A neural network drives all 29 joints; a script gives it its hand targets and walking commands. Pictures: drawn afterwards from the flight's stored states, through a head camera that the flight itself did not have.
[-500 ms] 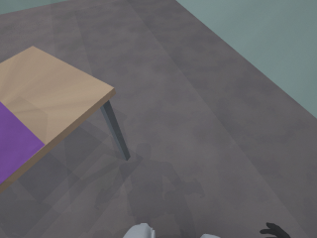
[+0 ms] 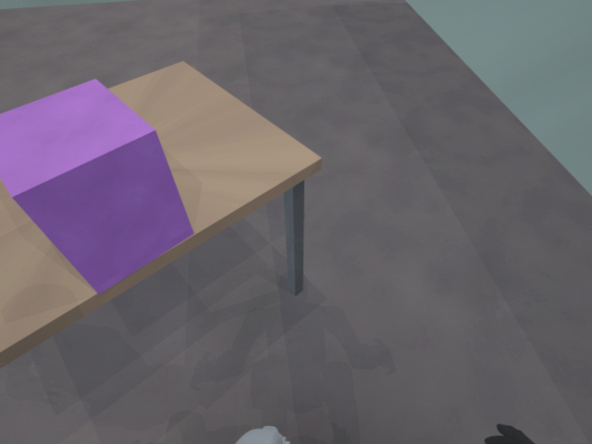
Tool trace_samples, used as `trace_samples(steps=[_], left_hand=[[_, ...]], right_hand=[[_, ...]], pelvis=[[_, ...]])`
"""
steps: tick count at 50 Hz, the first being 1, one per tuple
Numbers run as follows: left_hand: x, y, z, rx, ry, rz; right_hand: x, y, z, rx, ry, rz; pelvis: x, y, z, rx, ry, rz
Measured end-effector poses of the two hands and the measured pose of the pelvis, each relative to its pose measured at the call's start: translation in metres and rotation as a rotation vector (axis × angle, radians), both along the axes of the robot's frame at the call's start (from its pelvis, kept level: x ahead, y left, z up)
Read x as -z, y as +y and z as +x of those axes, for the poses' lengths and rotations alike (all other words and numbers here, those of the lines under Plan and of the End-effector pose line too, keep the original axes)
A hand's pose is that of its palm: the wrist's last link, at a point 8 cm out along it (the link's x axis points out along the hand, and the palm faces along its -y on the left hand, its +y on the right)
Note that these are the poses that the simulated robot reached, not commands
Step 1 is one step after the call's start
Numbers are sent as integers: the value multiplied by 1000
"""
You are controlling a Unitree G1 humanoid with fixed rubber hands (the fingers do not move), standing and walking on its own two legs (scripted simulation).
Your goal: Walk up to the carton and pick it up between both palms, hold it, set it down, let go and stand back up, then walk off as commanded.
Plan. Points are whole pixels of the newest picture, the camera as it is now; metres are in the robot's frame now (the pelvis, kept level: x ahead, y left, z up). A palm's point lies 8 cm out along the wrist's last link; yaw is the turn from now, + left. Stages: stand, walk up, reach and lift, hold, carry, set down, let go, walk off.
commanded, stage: walk up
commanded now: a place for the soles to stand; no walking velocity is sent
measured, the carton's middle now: (97, 187) +0.54 +0.36 +0.03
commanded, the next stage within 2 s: none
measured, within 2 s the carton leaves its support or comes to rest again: neither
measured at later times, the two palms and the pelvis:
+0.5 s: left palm out of the picture +0.08 +0.41 -0.10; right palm (443, 405) +0.19 -0.19 -0.09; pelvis +0.06 +0.08 +0.00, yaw +9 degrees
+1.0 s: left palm out of the picture +0.13 +0.48 -0.11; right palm (371, 326) +0.31 -0.10 -0.07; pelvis +0.12 +0.16 +0.00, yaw +19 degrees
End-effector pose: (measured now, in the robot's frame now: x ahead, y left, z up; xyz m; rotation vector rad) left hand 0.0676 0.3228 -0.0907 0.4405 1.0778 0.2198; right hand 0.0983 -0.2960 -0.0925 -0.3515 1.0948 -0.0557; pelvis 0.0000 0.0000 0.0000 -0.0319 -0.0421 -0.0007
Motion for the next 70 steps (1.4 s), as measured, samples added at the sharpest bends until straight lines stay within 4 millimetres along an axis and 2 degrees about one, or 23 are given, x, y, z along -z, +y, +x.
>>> trace_samples(steps=[5, 10, 14, 19, 25, 31, 34, 38, 43, 46, 51, 56, 59, 63, 67, 70], left_hand=[[-1, 33, -12, -61, -19, 3], [18, 65, -6, -106, -51, -19], [17, 72, 7, -113, -74, -53], [11, 79, 13, -120, -60, -63], [6, 86, 12, -133, -39, -40], [-2, 111, 3, -201, -40, -16], [1, 127, 5, -224, -49, -30], [17, 152, 15, -263, -51, -49], [22, 159, 36, -279, -57, -85], [23, 161, 47, -284, -51, -97], [24, 161, 68, -288, -56, -99], [21, 153, 86, -290, -78, -81], [20, 144, 90, -294, -85, -62], [16, 130, 80, -320, -86, -38], [8, 124, 58, -349, -62, -20], [9, 122, 43, -372, -47, -23]], right_hand=[[-1, 32, 29, -73, -26, -6], [5, 67, 47, -126, -49, -26], [-5, 88, 56, -131, -46, -25], [-15, 98, 74, -146, -51, -25], [-4, 108, 96, -155, -38, -3], [-3, 135, 133, -228, -51, -1], [-6, 153, 152, -264, -71, -13], [-1, 176, 172, -299, -105, -54], [-15, 195, 190, -293, -123, -86], [-21, 197, 201, -296, -132, -108], [-19, 192, 211, -300, -118, -136], [-10, 179, 216, -304, -95, -135], [2, 168, 219, -307, -78, -125], [18, 158, 224, -325, -51, -110], [21, 158, 228, -349, -65, -90], [22, 161, 230, -369, -70, -89]], pelvis=[[2, 27, 6, -64, -10, -21], [16, 60, 14, -119, -14, -13], [8, 70, 20, -140, -4, 2], [-1, 78, 34, -150, 11, 15], [1, 83, 55, -161, 13, 13], [0, 105, 73, -225, -1, -10], [1, 122, 81, -254, -2, -17], [14, 146, 92, -291, -4, -10], [7, 156, 108, -310, 15, 8], [4, 159, 116, -315, 29, 14], [4, 155, 125, -328, 33, 19], [8, 141, 130, -341, 29, 33], [13, 129, 134, -348, 29, 45], [19, 116, 134, -372, 9, 43], [16, 113, 132, -391, -1, 45], [17, 113, 129, -409, -2, 42]])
